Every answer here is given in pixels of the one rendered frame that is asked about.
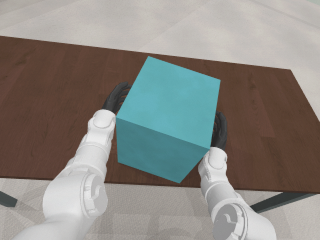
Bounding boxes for robot right hand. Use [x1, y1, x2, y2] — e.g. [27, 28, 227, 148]
[210, 110, 228, 151]

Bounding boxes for robot left upper arm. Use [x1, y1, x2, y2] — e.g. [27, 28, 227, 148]
[11, 172, 108, 240]

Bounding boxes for robot left hand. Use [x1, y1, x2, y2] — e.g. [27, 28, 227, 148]
[101, 81, 133, 114]

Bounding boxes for right robot forearm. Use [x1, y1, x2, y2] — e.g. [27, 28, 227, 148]
[198, 147, 255, 224]

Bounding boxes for left robot forearm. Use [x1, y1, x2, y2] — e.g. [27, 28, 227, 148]
[42, 109, 116, 216]

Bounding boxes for robot right upper arm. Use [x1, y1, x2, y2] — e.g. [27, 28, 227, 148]
[212, 203, 277, 240]

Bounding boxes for carton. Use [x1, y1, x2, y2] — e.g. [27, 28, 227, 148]
[115, 56, 221, 183]

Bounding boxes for table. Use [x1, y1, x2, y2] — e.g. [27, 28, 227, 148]
[0, 35, 320, 214]

